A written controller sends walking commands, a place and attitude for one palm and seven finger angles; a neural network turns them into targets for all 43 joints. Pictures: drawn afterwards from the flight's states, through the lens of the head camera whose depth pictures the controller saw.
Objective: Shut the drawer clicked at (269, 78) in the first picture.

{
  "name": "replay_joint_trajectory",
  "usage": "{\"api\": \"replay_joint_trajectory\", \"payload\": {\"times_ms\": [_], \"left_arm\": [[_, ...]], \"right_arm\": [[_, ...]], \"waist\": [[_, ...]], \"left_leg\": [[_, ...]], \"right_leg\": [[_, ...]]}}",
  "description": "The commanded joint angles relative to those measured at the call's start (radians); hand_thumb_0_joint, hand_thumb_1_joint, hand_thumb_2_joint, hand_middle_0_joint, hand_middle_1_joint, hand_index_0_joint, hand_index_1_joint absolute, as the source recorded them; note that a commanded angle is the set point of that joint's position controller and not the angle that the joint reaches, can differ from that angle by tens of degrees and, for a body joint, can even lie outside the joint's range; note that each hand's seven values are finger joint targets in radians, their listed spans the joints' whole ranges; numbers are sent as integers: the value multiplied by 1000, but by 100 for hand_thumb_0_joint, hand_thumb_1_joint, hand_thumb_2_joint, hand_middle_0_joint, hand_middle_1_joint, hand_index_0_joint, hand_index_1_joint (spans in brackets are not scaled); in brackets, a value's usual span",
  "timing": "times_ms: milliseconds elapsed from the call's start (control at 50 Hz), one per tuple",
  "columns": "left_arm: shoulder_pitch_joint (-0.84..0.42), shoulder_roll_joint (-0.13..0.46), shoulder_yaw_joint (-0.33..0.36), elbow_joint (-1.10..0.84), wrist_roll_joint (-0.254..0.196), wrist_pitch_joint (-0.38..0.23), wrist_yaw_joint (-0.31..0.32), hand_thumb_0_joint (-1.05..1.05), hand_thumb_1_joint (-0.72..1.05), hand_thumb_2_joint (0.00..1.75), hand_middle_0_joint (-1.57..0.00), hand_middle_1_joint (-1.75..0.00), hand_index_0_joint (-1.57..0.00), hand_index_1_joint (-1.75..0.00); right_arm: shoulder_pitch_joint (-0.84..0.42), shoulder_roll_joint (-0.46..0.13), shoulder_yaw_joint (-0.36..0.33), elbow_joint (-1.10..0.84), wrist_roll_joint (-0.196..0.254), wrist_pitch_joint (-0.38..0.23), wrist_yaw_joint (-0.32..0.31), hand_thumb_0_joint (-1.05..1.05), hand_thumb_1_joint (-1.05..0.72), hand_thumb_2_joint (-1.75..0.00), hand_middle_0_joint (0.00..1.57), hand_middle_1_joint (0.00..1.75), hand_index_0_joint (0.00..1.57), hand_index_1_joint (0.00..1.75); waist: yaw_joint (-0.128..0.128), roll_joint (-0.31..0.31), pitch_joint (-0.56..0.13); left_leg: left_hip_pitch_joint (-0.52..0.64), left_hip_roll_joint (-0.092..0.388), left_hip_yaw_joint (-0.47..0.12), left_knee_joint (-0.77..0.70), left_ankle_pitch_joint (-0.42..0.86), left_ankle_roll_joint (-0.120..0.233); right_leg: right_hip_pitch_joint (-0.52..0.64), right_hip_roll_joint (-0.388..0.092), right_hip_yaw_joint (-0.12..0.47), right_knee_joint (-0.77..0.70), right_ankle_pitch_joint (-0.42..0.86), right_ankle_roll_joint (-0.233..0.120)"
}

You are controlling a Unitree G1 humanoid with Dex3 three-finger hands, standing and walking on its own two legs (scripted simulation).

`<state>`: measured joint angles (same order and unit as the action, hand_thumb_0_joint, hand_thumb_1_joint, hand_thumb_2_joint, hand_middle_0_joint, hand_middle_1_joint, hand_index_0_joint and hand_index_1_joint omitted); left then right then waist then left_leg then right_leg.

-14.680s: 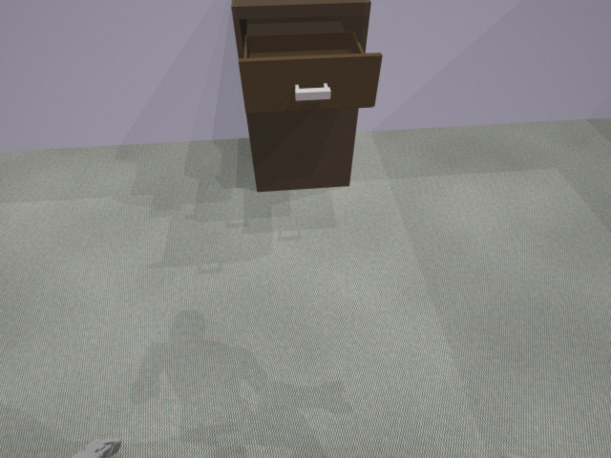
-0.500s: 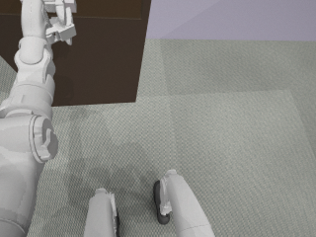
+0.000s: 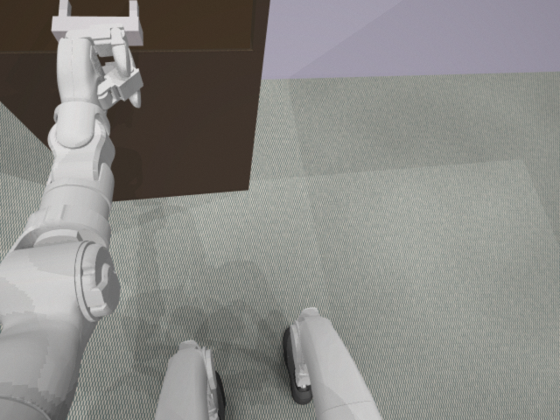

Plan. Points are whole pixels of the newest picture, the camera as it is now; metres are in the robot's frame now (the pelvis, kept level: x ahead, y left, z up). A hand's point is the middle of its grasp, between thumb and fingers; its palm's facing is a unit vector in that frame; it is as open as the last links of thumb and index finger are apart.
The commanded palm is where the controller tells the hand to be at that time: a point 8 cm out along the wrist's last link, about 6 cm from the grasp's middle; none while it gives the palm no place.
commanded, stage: pull the fist back off the drawer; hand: left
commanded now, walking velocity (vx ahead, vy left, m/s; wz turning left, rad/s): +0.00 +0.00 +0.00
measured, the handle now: (100, 19) +0.65 +0.15 +0.05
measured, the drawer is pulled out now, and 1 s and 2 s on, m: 0.00 0.00 0.00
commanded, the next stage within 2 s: draw the hand back to the body in 0.16 s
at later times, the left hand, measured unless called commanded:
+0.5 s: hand (112, 111) +0.48 +0.13 +0.09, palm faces -0.02 -1.00 -0.06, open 3.3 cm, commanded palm +0.44 +0.18 +0.11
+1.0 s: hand out of the picture +0.34 +0.18 +0.19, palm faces +0.18 -0.95 -0.26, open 3.3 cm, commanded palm +0.29 +0.23 +0.21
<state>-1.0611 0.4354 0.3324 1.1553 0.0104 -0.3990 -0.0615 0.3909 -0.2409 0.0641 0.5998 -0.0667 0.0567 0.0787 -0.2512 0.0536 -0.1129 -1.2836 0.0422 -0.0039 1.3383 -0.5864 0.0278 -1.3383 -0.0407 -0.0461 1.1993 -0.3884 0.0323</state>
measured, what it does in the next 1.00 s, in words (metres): rises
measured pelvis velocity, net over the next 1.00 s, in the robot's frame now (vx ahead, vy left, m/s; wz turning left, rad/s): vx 0.06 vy -0.02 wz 0.04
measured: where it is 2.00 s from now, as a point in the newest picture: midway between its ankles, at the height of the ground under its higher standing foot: (258, 401)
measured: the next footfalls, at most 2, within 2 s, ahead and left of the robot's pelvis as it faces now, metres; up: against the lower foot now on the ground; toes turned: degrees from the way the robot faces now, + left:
none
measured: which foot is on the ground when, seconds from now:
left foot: down 0.00-1.00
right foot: down 0.00-1.00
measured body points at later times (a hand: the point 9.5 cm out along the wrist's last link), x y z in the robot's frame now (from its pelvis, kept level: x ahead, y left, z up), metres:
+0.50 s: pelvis +0.05 -0.01 +0.05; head +0.18 -0.01 +0.48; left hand +0.48 +0.18 +0.10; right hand +0.12 -0.27 -0.07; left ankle +0.01 +0.10 -0.61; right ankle +0.08 -0.15 -0.61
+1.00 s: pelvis +0.06 -0.02 +0.12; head +0.08 -0.03 +0.56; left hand +0.32 +0.23 +0.21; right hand +0.26 -0.24 +0.03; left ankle +0.01 +0.10 -0.61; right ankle +0.08 -0.15 -0.61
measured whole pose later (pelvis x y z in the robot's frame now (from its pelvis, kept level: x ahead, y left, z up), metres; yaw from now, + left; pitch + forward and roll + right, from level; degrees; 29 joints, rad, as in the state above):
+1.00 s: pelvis +0.06 -0.02 +0.12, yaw +3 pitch +4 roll -1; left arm 0.10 0.28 0.07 0.03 -0.06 -0.08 0.05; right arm 0.19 -0.24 0.04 0.51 0.03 0.01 -0.08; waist 0.01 0.05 -0.04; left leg -0.30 0.02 0.01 0.64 -0.41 0.00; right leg -0.40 -0.05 -0.05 0.63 -0.29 0.02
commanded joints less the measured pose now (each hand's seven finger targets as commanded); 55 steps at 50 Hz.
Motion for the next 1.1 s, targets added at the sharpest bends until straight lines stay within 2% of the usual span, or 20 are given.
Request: {"api": "replay_joint_trajectory", "payload": {"times_ms": [0, 40, 60, 80, 120, 160, 240, 280, 320, 380, 400, 460, 560, 620, 740, 760, 780, 840, 920, 1080], "left_arm": [[-363, 108, -13, -284, -32, -93, 5, 0, 90, 90, -140, -160, -140, -160], [-293, 77, -18, -307, -43, -104, 10, 0, 90, 90, -140, -160, -140, -160], [-295, 61, -27, -313, -47, -110, 12, 0, 90, 90, -140, -160, -140, -160], [-285, 83, -11, -316, -43, -118, 17, 0, 90, 90, -140, -160, -140, -160], [-293, 62, -33, -351, -38, -140, 21, 0, 90, 90, -140, -160, -140, -160], [-257, 36, -41, -324, -39, -150, 24, 0, 90, 90, -140, -160, -140, -160], [-262, 11, -66, -288, -32, -164, 18, 0, 90, 90, -140, -160, -140, -160], [-145, 75, -10, -392, -47, -160, 9, 0, 90, 90, -140, -160, -140, -160], [7, 68, -18, -537, -75, -140, -9, 0, 90, 90, -140, -160, -140, -160], [203, 5, -68, -707, -128, -73, -36, 0, 90, 90, -140, -160, -140, -160], [257, 4, -71, -767, -143, -57, -41, 0, 90, 90, -140, -160, -140, -160], [352, -38, -96, -838, -174, -17, -44, 0, 90, 90, -140, -160, -140, -160], [424, -72, -150, -899, -184, -22, -70, 0, 90, 90, -140, -160, -140, -160], [489, -58, -149, -943, -201, -10, -109, 0, 90, 90, -140, -160, -140, -160], [706, -31, -104, -1043, -259, 55, -168, 0, 90, 90, -140, -160, -140, -160], [730, 66, -125, -1138, -137, 100, -51, 0, 90, 90, -140, -160, -140, -160], [753, 0, -162, -1207, -124, 134, 7, 0, 90, 90, -140, -160, -140, -160], [878, -18, -184, -1269, -89, 211, 96, 0, 90, 90, -140, -160, -140, -160], [924, -1, -167, -1359, -69, 261, 144, 0, 90, 90, -140, -160, -140, -160], [1125, -11, -137, -1543, -61, 297, 161, 0, 90, 90, -140, -160, -140, -160]], "right_arm": [[170, -191, -85, -54, 6, -1, -16, 0, -90, -90, 20, 30, 20, 30], [161, -187, -94, -57, 11, 3, -17, 0, -90, -90, 20, 30, 20, 30], [158, -183, -97, -52, 11, 3, -18, 0, -90, -90, 20, 30, 20, 30], [160, -184, -98, -48, 12, 4, -20, 0, -90, -90, 20, 30, 20, 30], [154, -179, -101, -45, 10, 5, -23, 0, -90, -90, 20, 30, 20, 30], [149, -175, -107, -37, 11, 8, -26, 0, -90, -90, 20, 30, 20, 30], [136, -173, -109, -32, 12, 16, -33, 0, -90, -90, 20, 30, 20, 30], [126, -176, -113, -72, 20, 22, -31, 0, -90, -90, 20, 30, 20, 30], [111, -166, -116, -113, 36, 23, -28, 0, -90, -90, 20, 30, 20, 30], [83, -152, -122, -157, 65, 23, -31, 0, -90, -90, 20, 30, 20, 30], [77, -151, -120, -172, 72, 16, -35, 0, -90, -90, 20, 30, 20, 30], [49, -148, -119, -172, 86, 2, -52, 0, -90, -90, 20, 30, 20, 30], [-7, -145, -107, -156, 93, -38, -79, 0, -90, -90, 20, 30, 20, 30], [-44, -141, -101, -167, 99, -61, -86, 0, -90, -90, 20, 30, 20, 30], [-133, -136, -87, -228, 113, -99, -93, 0, -90, -90, 20, 30, 20, 30], [-201, -124, -100, -238, 115, -73, -117, 0, -90, -90, 20, 30, 20, 30], [-211, -110, -92, -258, 110, -74, -128, 0, -90, -90, 20, 30, 20, 30], [-236, -108, -75, -247, 104, -72, -151, 0, -90, -90, 20, 30, 20, 30], [-266, -99, -59, -229, 93, -88, -175, 0, -90, -90, 20, 30, 20, 30], [-294, -83, -44, -190, 72, -146, -177, 0, -90, -90, 20, 30, 20, 30]], "waist": [[14, 110, -608], [28, 78, -601], [18, 63, -592], [29, 57, -577], [34, 107, -581], [26, 59, -561], [24, 59, -534], [91, 84, -654], [136, 133, -751], [150, 11, -686], [160, 16, -686], [141, -83, -540], [144, -32, -396], [169, 23, -365], [220, -29, -290], [253, -41, -304], [234, -22, -259], [244, -44, -174], [251, -47, -116], [282, 3, -38]], "left_leg": [[418, -27, -59, -227, 401, -20], [422, -28, -48, -234, 423, -22], [412, -29, -42, -230, 424, -19], [406, -30, -42, -235, 428, -20], [457, -30, -42, -233, 485, -29], [452, -29, -36, -224, 507, -27], [437, -33, -35, -222, 509, -27], [493, -38, -19, -245, 578, -30], [578, -35, -15, -271, 717, -36], [545, -35, 10, -345, 687, -15], [558, -36, 9, -365, 691, -13], [541, -41, 29, -425, 557, -6], [620, -44, 30, -494, 463, -11], [672, -49, 31, -530, 464, -12], [707, -52, 29, -611, 450, -12], [778, -53, 41, -664, 446, -9], [812, -50, 34, -689, 438, -11], [870, -39, 23, -747, 447, -6], [959, -37, 20, -822, 457, -2], [1109, -29, 27, -931, 585, -8]], "right_leg": [[426, 69, -22, -111, 181, -58], [458, 68, -20, -117, 210, -56], [469, 68, -16, -122, 227, -53], [482, 66, -15, -121, 236, -55], [459, 62, -17, -113, 261, -57], [468, 63, -15, -113, 288, -54], [466, 57, -12, -106, 297, -55], [585, 57, -1, -116, 367, -59], [684, 54, 6, -130, 473, -60], [844, 58, 11, -200, 554, -54], [874, 57, 13, -212, 565, -56], [915, 60, 6, -287, 520, -41], [894, 56, -2, -354, 409, -43], [928, 51, -2, -384, 398, -50], [1031, 44, -9, -438, 397, -51], [1076, 22, 26, -493, 330, -59], [1061, 21, 17, -518, 312, -58], [1098, 25, 2, -574, 308, -56], [1163, 25, -1, -648, 311, -54], [1268, 28, -16, -752, 393, -54]]}}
